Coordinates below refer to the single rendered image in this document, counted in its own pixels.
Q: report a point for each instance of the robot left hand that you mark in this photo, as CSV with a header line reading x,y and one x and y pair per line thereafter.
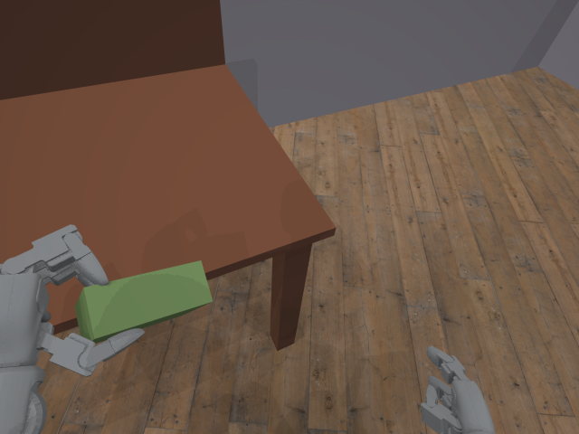
x,y
24,298

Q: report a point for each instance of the sponge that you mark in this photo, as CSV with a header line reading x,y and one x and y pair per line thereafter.
x,y
141,301

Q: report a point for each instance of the robot right hand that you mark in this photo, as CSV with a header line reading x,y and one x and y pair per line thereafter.
x,y
463,408

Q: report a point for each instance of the robot left forearm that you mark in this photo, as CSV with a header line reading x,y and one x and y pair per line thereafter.
x,y
22,408

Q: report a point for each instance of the table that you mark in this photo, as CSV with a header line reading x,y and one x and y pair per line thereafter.
x,y
120,117

